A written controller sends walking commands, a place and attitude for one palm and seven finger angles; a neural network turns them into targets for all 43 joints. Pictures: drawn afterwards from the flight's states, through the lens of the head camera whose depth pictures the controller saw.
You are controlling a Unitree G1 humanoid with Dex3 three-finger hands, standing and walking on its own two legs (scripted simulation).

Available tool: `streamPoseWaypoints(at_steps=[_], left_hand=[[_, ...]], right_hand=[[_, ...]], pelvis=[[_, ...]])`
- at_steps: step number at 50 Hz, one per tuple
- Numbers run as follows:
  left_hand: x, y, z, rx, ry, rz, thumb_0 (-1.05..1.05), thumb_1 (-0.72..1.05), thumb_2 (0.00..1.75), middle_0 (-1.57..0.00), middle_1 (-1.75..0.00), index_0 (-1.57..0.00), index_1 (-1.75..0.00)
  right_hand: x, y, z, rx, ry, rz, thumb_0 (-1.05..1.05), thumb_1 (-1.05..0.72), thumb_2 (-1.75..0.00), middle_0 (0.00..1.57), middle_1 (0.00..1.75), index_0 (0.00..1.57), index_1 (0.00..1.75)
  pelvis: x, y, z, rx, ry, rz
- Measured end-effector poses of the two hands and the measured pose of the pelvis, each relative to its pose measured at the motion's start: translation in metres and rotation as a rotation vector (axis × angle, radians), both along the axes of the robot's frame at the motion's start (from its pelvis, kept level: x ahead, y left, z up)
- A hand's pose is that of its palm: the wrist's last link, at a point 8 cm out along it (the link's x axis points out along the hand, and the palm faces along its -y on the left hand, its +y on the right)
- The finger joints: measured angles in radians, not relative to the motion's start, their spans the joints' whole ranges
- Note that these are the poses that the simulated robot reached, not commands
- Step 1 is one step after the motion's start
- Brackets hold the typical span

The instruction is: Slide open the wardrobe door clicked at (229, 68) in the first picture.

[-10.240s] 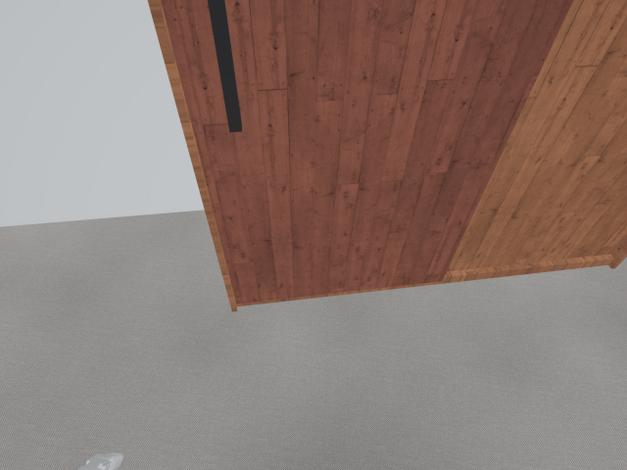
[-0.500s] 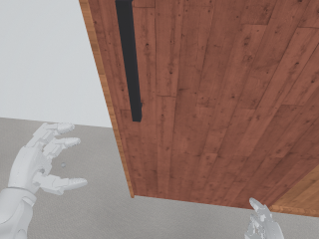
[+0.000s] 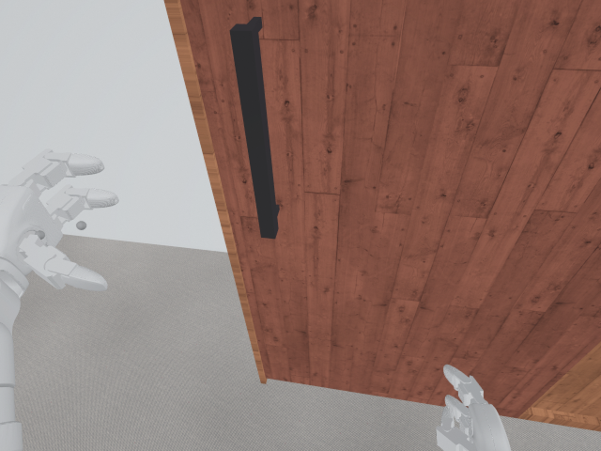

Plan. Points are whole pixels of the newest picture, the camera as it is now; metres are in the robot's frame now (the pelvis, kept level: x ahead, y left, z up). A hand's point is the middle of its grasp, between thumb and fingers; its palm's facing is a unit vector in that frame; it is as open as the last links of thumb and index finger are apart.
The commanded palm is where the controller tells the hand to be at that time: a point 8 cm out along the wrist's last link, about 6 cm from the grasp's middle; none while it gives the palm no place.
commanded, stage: raise the hand with hooked fingers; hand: left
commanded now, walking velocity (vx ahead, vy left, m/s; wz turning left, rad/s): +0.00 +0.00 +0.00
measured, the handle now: (263, 143) +0.48 +0.12 +0.20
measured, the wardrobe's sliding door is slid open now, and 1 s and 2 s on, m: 0.00 0.00 0.00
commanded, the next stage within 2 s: move the hooked fingers beside the handle in 0.52 s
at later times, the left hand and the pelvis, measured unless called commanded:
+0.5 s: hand (93, 218) +0.29 +0.27 +0.21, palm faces +0.09 -0.99 -0.12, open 14.0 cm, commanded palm +0.24 +0.31 +0.22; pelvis +0.00 -0.01 +0.00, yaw -1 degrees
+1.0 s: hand (131, 202) +0.32 +0.24 +0.21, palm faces +0.04 -1.00 -0.09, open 14.0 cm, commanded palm +0.28 +0.29 +0.21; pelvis +0.00 -0.01 +0.00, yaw -1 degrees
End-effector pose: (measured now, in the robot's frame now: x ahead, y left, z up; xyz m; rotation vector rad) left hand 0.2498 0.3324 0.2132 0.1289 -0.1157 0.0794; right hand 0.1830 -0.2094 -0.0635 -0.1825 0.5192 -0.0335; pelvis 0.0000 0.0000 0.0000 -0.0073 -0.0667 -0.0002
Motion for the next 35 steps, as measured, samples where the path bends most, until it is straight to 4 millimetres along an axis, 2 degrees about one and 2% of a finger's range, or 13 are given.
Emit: streamPoseWaypoints(at_steps=[6, 15, 35], left_hand=[[0.01, 0.002, 0.017, 0.003, -0.003, -0.014, -0.01, -0.5, 0.3, -0.3, -1.2, -0.3, -1.2], [0.011, -0.01, -0.003, -0.022, 0.035, -0.032, -0.02, -0.5, 0.3, -0.3, -1.2, -0.3, -1.2], [0.011, -0.011, 0.004, -0.009, 0.021, -0.015, -0.02, -0.5, 0.3, -0.3, -1.2, -0.3, -1.2]], right_hand=[[-0.006, -0.014, -0.001, -0.006, 0.012, -0.026, 0.01, -0.9, -0.9, 0.21, 0.3, 0.2, 0.3], [-0.01, -0.029, 0.001, -0.023, 0.007, -0.065, 0.01, -0.9, -0.9, 0.2, 0.3, 0.2, 0.3], [0.001, -0.018, -0.001, 0.007, -0.008, -0.036, 0.01, -0.9, -0.9, 0.2, 0.3, 0.2, 0.3]], pelvis=[[0.0, -0.002, 0.0, 0.004, 0.005, -0.004], [-0.001, -0.004, -0.001, 0.005, 0.009, -0.017], [0.003, -0.007, -0.001, 0.006, 0.009, -0.008]])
